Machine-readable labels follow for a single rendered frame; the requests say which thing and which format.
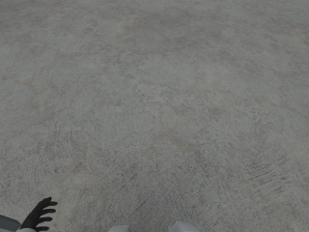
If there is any robot right thigh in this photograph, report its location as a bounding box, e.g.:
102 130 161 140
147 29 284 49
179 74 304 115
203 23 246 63
167 222 201 232

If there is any robot left hand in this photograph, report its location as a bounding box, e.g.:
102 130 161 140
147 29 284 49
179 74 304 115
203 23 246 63
19 196 58 232

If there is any table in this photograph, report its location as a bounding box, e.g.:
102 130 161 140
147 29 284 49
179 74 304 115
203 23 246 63
0 215 22 232

